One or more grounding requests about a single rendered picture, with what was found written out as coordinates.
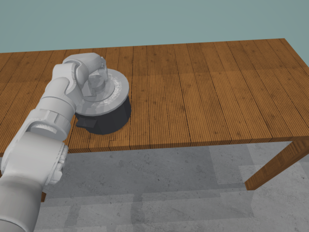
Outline robot left upper arm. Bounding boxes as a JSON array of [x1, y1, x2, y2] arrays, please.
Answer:
[[0, 131, 69, 232]]

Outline left robot forearm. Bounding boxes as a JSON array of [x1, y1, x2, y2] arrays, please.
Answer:
[[1, 58, 89, 175]]

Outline pot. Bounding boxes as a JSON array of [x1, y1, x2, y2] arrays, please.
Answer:
[[75, 96, 132, 135]]

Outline knob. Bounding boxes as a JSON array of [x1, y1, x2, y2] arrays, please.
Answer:
[[89, 75, 105, 92]]

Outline left robot hand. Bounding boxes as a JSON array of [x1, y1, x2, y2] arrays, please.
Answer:
[[63, 53, 108, 97]]

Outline lid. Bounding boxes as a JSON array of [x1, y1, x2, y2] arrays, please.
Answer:
[[76, 69, 129, 116]]

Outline table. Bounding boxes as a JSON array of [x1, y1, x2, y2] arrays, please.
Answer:
[[0, 38, 309, 202]]

